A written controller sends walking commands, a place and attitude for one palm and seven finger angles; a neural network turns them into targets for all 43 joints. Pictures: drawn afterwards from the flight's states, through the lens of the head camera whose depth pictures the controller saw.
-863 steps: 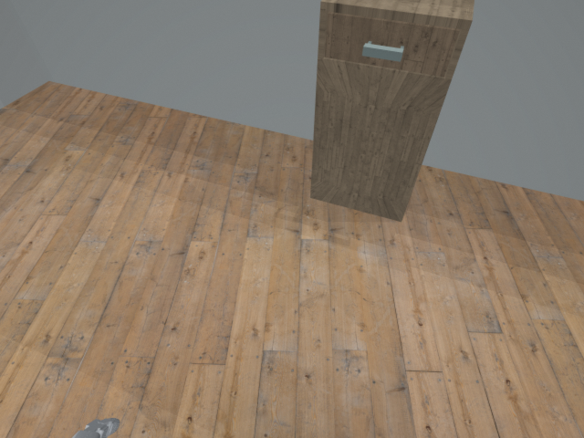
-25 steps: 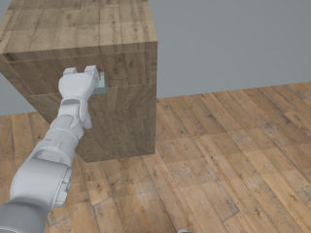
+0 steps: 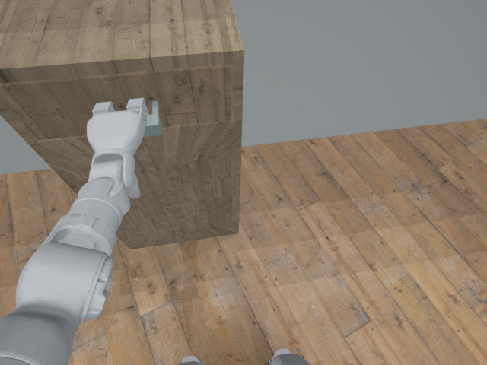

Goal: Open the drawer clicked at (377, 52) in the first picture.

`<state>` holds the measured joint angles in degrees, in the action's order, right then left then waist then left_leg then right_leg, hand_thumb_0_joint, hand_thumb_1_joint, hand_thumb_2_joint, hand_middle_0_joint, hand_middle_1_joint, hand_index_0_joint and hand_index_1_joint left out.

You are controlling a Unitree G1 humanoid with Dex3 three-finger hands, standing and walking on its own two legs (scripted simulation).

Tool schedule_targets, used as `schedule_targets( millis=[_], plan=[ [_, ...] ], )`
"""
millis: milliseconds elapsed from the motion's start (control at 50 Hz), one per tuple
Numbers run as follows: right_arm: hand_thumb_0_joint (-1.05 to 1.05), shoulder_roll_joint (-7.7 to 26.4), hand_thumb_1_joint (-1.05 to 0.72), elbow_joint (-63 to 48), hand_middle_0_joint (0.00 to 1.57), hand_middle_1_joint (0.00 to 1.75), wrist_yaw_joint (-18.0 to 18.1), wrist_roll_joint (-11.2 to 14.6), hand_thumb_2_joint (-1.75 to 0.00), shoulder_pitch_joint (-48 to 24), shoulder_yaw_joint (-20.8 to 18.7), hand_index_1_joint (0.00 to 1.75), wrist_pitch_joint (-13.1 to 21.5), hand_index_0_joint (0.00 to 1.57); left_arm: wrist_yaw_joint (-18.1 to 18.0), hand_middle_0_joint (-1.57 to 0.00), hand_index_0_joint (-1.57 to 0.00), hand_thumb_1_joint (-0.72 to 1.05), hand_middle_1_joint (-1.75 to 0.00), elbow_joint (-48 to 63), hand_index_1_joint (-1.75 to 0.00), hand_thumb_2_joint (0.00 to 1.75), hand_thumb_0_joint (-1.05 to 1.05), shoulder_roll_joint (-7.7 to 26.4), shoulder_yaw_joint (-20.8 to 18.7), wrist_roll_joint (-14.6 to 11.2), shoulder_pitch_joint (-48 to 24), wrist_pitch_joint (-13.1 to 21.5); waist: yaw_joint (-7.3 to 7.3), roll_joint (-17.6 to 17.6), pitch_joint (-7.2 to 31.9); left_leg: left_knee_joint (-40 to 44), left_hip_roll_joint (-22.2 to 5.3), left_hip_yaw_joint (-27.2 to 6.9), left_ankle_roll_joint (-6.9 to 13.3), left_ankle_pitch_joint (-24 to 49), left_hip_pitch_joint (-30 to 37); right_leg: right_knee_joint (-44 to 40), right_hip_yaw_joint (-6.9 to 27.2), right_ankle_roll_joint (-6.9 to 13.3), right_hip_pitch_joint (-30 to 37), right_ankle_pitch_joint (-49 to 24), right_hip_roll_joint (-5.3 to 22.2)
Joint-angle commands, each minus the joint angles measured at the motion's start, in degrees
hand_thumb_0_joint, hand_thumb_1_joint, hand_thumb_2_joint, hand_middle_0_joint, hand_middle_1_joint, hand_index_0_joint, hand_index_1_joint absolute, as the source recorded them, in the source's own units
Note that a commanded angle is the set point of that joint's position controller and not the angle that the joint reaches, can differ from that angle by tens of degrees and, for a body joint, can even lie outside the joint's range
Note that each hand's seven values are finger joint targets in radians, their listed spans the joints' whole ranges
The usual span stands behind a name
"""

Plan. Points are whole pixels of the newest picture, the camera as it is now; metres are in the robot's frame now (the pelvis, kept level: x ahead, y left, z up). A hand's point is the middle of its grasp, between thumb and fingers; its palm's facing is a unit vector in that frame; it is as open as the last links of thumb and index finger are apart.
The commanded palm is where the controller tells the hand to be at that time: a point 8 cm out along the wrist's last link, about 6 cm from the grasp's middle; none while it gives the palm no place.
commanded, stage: lower the fingers behind the handle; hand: left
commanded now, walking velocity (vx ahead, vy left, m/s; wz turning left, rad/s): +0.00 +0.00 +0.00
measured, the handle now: (127, 118) +0.56 +0.18 +0.04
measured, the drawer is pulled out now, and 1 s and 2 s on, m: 0.00 0.00 0.03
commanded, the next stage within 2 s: close the thumb around the handle in 0.28 s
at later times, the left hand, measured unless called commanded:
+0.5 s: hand (130, 148) +0.50 +0.18 +0.02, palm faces -0.04 -0.02 -1.00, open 13.5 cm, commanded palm +0.48 +0.17 +0.07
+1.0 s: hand (131, 146) +0.50 +0.17 +0.02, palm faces -0.05 -0.01 -1.00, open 6.2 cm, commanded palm +0.48 +0.17 +0.07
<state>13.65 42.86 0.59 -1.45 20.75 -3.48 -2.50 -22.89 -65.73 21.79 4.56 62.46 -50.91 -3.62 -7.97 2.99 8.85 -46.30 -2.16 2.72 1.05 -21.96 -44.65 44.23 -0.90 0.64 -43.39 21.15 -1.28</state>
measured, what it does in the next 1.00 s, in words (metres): stands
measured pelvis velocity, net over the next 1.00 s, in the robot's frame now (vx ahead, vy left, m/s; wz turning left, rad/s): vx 0.01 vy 0.00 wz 0.01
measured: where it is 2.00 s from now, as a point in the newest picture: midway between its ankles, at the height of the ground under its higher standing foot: outside the picture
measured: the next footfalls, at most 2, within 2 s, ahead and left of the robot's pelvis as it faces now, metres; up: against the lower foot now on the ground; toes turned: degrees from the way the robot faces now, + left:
none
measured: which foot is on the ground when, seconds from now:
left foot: down 0.00-1.00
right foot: down 0.00-1.00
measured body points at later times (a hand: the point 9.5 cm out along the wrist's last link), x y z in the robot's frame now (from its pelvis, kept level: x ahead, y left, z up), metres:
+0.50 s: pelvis +0.00 +0.00 +0.00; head +0.10 -0.01 +0.44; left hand +0.49 +0.17 +0.07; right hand -0.01 -0.27 -0.13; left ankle -0.01 +0.11 -0.70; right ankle -0.01 -0.12 -0.70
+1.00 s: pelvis +0.01 +0.00 +0.00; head +0.11 -0.01 +0.44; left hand +0.50 +0.17 +0.07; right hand +0.00 -0.27 -0.13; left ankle -0.01 +0.11 -0.70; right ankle -0.01 -0.12 -0.70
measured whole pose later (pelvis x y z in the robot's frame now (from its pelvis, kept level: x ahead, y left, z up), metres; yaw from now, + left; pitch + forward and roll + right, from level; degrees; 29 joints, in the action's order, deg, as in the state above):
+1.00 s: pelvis +0.01 +0.00 +0.00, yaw +0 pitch +21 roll -1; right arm 13.6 42.7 0.8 -1.2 20.7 -3.3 -2.8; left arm -22.0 -65.9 21.6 6.0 61.5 -52.2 -5.4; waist -7.9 3.4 8.6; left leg -46.3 -2.2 2.2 0.7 -22.4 -44.8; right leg 44.3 -1.2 0.9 -43.5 21.8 -1.4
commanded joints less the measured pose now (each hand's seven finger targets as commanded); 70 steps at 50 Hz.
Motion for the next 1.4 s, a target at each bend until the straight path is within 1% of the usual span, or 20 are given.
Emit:
schedule_targets(
  millis=[0, 40, 100, 120, 160, 260, 320, 360, 460, 520, 620, 700, 860, 940, 1040, 1060, 1080, 1160, 1240, 1380],
  plan=[
    [0.00, 9.2, -0.90, -2.9, 0.20, 0.30, 0.5, 0.4, -0.90, 8.2, -3.2, 0.30, 0.8, 0.20, -2.2, -0.30, -0.30, -0.50, -1.20, 9.5, -1.20, 0.30, 0.00, 9.7, -0.9, 0.6, -26.1, -1.1, -1.45, 0.2, 23.0, 2.5, 2.4, -1.5, 1.2, 23.0, 17.3, -4.2, -0.7, 0.9, 9.1, -20.4, -2.5],
    [0.00, 9.2, -0.90, -2.9, 0.20, 0.30, 0.5, 0.3, -0.90, 8.1, -3.1, 0.30, 0.8, 0.20, -2.2, -0.30, -0.30, -0.50, -1.20, 9.6, -1.20, 0.30, 0.00, 9.8, -0.7, 0.2, -27.1, -1.4, -1.45, 1.6, 23.6, 2.7, 2.4, -1.5, 1.2, 22.8, 17.8, -4.3, -0.5, 0.9, 9.1, -20.2, -2.5],
    [0.00, 9.3, -0.90, -2.6, 0.20, 0.30, 0.7, 0.3, -0.90, 8.3, -3.0, 0.30, 0.9, 0.20, -2.0, -0.30, -0.30, -0.50, -1.20, 9.1, -1.20, 0.30, 0.00, 9.1, 0.1, -0.1, -28.5, -1.8, -2.42, 0.0, 22.9, 2.8, 2.3, -1.7, 1.4, 22.2, 17.7, -4.7, -0.7, 0.8, 8.7, -19.8, -2.5],
    [0.00, 9.3, -0.90, -2.7, 0.20, 0.30, 0.8, 0.4, -0.90, 8.2, -3.0, 0.30, 0.8, 0.20, -1.8, -0.30, -0.30, -0.50, -1.20, 9.4, -1.20, 0.30, 0.00, 10.9, -1.6, -0.3, -28.3, -1.6, -1.73, 0.2, 24.0, 2.7, 2.4, -1.7, 1.3, 22.4, 17.7, -4.6, -0.5, 0.9, 9.5, -19.9, -2.4],
    [0.00, 9.2, -0.90, -2.7, 0.20, 0.30, 0.9, 0.4, -0.90, 8.4, -2.8, 0.30, 0.9, 0.20, -1.5, -0.30, -0.30, -0.50, -1.20, 9.1, -1.20, 0.30, 0.00, 9.0, 0.4, -0.1, -28.6, -1.6, -2.26, 1.0, 23.1, 2.8, 2.4, -1.8, 1.3, 21.9, 17.8, -4.6, -0.6, 0.8, 8.5, -19.5, -2.5],
    [0.00, 9.3, -0.90, -3.0, 0.20, 0.30, 1.1, 0.5, -0.90, 8.4, -2.6, 0.30, 0.9, 0.20, -1.2, -0.30, -0.30, -0.50, -1.20, 7.4, -1.20, 0.30, 0.00, 12.0, -2.2, -0.2, -25.7, -1.1, -1.58, -1.4, 22.6, 2.6, 2.8, -1.1, 1.6, 20.9, 14.8, -4.6, 0.0, 0.6, 11.1, -21.1, -2.3],
    [0.00, 9.3, -0.90, -3.2, 0.20, 0.30, 1.2, 0.4, -0.90, 8.5, -2.7, 0.30, 1.0, 0.20, -1.2, -0.30, -0.30, -0.50, -1.20, 9.6, -1.20, 0.30, 0.00, 13.0, -2.9, 0.0, -26.7, -0.6, -0.95, 0.1, 24.7, 2.5, 2.7, -1.3, 1.5, 22.4, 15.9, -4.2, 0.0, 0.8, 11.6, -21.9, -2.3],
    [0.00, 9.1, -0.90, -3.1, 0.20, 0.30, 1.1, 0.4, -0.90, 8.7, -2.8, 0.30, 1.0, 0.20, -1.3, -0.30, -0.30, -0.50, -1.20, 9.1, -1.20, 0.30, 0.00, 11.8, -2.2, 0.1, -25.6, -0.5, -1.10, -0.1, 23.7, 2.4, 2.6, -1.1, 1.5, 22.6, 15.8, -4.3, -0.2, 0.7, 11.0, -22.0, -2.3],
    [0.00, 9.1, -0.90, -3.0, 0.20, 0.30, 0.8, 0.4, -0.90, 8.6, -3.0, 0.30, 0.9, 0.20, -1.6, -0.32, -0.32, -0.22, -1.23, 10.1, -1.23, 0.42, 0.00, 9.5, -0.6, 0.0, -25.6, -0.7, -1.43, 0.4, 23.7, 2.3, 2.5, -1.3, 1.4, 24.1, 17.2, -4.3, -0.4, 0.7, 10.3, -22.6, -2.5],
    [0.00, 9.2, -0.90, -2.9, 0.20, 0.30, 0.8, 0.4, -0.90, 8.4, -3.0, 0.30, 0.7, 0.20, -1.8, -0.33, -0.33, -0.05, -1.25, 10.6, -1.25, 0.49, 0.00, 10.9, -1.8, -0.2, -26.3, -1.0, -1.16, 0.8, 24.3, 2.6, 2.5, -1.3, 1.3, 24.4, 17.4, -4.3, -0.4, 0.9, 11.0, -22.9, -2.4],
    [0.00, 9.2, -0.90, -2.4, 0.20, 0.30, 0.8, 0.5, -0.90, 8.4, -3.0, 0.30, 0.7, 0.20, -1.6, -0.35, -0.35, 0.23, -1.28, 9.3, -1.28, 0.61, 0.00, 8.5, 0.5, -0.1, -28.1, -1.9, -2.51, 0.2, 22.5, 2.6, 2.4, -1.5, 1.3, 23.6, 17.8, -4.8, -0.5, 0.8, 9.1, -21.5, -2.5],
    [0.00, 9.4, -0.90, -2.6, 0.20, 0.30, 1.1, 0.5, -0.90, 8.5, -2.9, 0.30, 0.6, 0.20, -1.2, -0.37, -0.37, 0.45, -1.30, 8.9, -1.30, 0.71, 0.00, 11.2, -1.3, -0.2, -27.5, -2.0, -1.95, -0.2, 23.8, 2.5, 2.6, -1.4, 1.4, 23.0, 17.0, -4.4, -0.1, 0.7, 10.6, -22.1, -2.3],
    [0.00, 9.0, -0.90, -3.1, 0.20, 0.30, 0.9, 0.6, -0.90, 8.7, -3.0, 0.30, 0.4, 0.20, -0.3, -0.40, -0.40, 0.90, -1.35, 8.9, -1.35, 0.90, 0.00, 8.1, 0.4, -0.4, -25.4, -1.4, -1.84, -0.3, 23.3, 2.0, 2.4, -1.5, 1.4, 25.5, 17.8, -4.1, -0.5, 0.7, 9.9, -23.5, -2.5],
    [0.00, 8.9, -0.90, -3.0, 0.20, 0.30, 0.8, 0.3, -0.90, 8.8, -3.1, 0.30, 0.4, 0.20, -0.6, -0.40, -0.40, 0.90, -1.35, 10.0, -1.35, 0.90, 0.00, 8.1, 0.2, -0.4, -25.4, -0.9, -1.67, 0.0, 25.1, 1.7, 2.5, -1.4, 1.5, 26.4, 18.3, -4.0, -0.2, 0.6, 10.8, -24.6, -2.4],
    [0.00, 9.2, -0.90, -2.7, 0.20, 0.30, 0.9, 0.6, -0.90, 8.7, -2.8, 0.30, 0.3, 0.20, -0.9, -0.40, -0.40, 0.90, -1.35, 8.9, -1.35, 0.90, 0.00, 10.3, -0.8, -0.6, -26.1, -1.6, -2.13, -1.6, 22.5, 2.4, 2.8, -1.0, 1.7, 23.2, 15.5, -4.7, 0.1, 0.4, 12.2, -24.5, -2.2],
    [0.00, 9.3, -0.90, -2.8, 0.20, 0.30, 1.0, 0.7, -0.90, 8.5, -2.7, 0.30, 0.1, 0.20, -0.9, -0.40, -0.40, 0.90, -1.35, 8.0, -1.35, 0.90, 0.00, 12.2, -2.5, -0.4, -24.1, -2.0, -1.11, -1.4, 23.5, 2.4, 3.0, -0.9, 1.6, 23.4, 15.1, -4.5, 0.2, 0.5, 13.0, -24.6, -2.2],
    [0.00, 9.2, -0.90, -3.0, 0.20, 0.30, 1.1, 0.6, -0.90, 8.4, -2.6, 0.30, 0.1, 0.20, -0.9, -0.40, -0.40, 0.90, -1.35, 9.1, -1.35, 0.90, 0.00, 10.3, -0.3, -0.4, -26.1, -2.0, -1.90, -1.4, 23.4, 2.5, 3.0, -0.9, 1.6, 23.7, 15.7, -4.6, 0.0, 0.4, 12.6, -24.9, -2.2],
    [0.00, 8.9, -0.90, -2.9, 0.20, 0.30, 0.9, 0.6, -0.90, 8.5, -3.0, 0.30, 0.0, 0.20, -0.8, -0.40, -0.40, 0.90, -1.35, 9.6, -1.35, 0.90, 0.00, 8.9, 0.1, -0.3, -25.7, -1.9, -1.90, 0.1, 23.8, 2.3, 2.6, -1.0, 1.4, 25.4, 17.9, -4.6, -0.2, 0.6, 11.4, -24.6, -2.4],
    [0.00, 8.7, -0.90, -3.8, 0.20, 0.30, 0.7, 0.5, -0.90, 7.9, -3.1, 0.30, -0.1, 0.20, -0.4, -0.40, -0.40, 0.90, -1.35, 11.3, -1.35, 0.90, 0.00, 9.0, -1.2, -0.9, -20.0, -1.1, 0.40, 0.2, 26.6, 2.6, 2.7, -0.8, 1.3, 28.2, 18.9, -4.1, -0.2, 0.7, 14.6, -27.4, -2.3],
    [0.00, 8.6, -0.90, -4.9, 0.20, 0.30, 0.1, 0.8, -0.90, 5.8, -3.6, 0.30, -0.7, 0.20, 0.1, -0.40, -0.40, 0.90, -1.35, 16.1, -1.35, 0.90, 0.00, 5.8, -0.4, -1.5, -9.9, -0.6, 2.31, -2.1, 23.9, 3.7, 2.3, -0.4, 1.3, 31.2, 20.3, -5.2, -0.5, 0.7, 16.5, -29.6, -2.4]
  ],
)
